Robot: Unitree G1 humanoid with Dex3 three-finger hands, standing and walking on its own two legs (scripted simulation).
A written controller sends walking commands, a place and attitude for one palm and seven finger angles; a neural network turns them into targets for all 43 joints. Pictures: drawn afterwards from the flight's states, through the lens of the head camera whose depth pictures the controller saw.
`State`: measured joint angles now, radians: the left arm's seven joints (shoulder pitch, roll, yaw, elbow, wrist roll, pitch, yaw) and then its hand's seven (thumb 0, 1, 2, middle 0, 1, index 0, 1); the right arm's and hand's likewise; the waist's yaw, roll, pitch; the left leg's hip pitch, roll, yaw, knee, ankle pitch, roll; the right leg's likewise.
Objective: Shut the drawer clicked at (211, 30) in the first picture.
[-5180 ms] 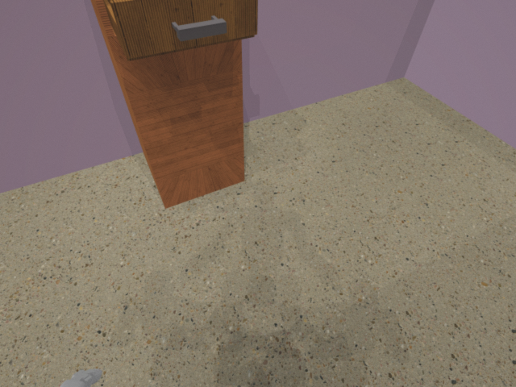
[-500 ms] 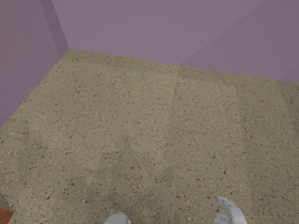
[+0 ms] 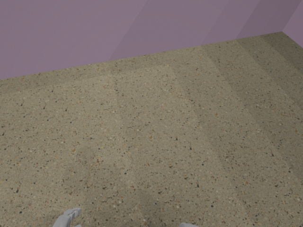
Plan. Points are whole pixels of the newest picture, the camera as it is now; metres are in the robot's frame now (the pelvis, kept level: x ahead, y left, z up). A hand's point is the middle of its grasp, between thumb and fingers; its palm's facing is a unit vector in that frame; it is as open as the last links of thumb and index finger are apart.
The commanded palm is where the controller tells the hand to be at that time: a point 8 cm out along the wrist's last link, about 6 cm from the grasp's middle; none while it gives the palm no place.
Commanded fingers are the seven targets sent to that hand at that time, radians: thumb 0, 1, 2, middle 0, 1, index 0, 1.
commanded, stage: walk to a spot facing it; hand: left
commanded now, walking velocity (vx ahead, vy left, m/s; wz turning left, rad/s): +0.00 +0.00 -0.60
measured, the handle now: out of the picture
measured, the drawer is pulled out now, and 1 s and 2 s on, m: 0.17 0.17 0.17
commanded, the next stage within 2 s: turn to face it in 1.86 s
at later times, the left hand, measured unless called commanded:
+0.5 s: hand (89, 209) +0.19 +0.20 -0.17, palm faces -0.23 -0.95 -0.20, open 7.4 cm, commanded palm none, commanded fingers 0.00 0.90 0.90 -0.20 -0.30 -0.20 -0.30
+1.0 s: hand (125, 194) +0.23 +0.09 -0.14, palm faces -0.54 -0.80 -0.27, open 7.4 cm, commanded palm none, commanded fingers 0.00 0.90 0.90 -0.20 -0.30 -0.20 -0.30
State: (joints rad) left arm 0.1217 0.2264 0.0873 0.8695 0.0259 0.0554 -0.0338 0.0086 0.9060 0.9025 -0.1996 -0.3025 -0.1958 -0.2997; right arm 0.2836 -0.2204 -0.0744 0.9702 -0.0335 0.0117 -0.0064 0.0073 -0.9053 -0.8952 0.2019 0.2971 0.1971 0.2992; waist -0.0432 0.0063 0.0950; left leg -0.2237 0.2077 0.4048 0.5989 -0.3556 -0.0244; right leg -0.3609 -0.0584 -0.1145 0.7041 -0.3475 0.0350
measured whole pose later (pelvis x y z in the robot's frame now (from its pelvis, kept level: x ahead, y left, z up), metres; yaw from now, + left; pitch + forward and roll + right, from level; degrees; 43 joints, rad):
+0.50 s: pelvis +0.04 +0.03 +0.00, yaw -17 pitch +1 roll -1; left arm 0.16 0.25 0.09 0.89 0.02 0.07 -0.01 0.01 0.90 0.90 -0.21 -0.30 -0.20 -0.30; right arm 0.15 -0.19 -0.02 0.85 -0.03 0.01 -0.02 0.01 -0.91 -0.90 0.20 0.30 0.20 0.30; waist 0.01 -0.05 0.08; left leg -0.32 0.08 0.14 0.62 -0.31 0.01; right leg -0.43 0.04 0.06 0.98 -0.49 0.04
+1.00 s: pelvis +0.02 -0.02 +0.00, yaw -35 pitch +1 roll +1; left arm 0.16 0.20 0.06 0.89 0.01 0.02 0.00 0.01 0.90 0.90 -0.20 -0.30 -0.20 -0.30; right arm 0.21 -0.26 -0.07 0.94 -0.02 0.07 -0.02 0.01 -0.91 -0.90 0.20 0.30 0.19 0.30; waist -0.02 0.04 0.10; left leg -0.47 0.13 0.07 1.10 -0.44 -0.09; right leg -0.27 0.01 -0.05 0.57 -0.31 -0.05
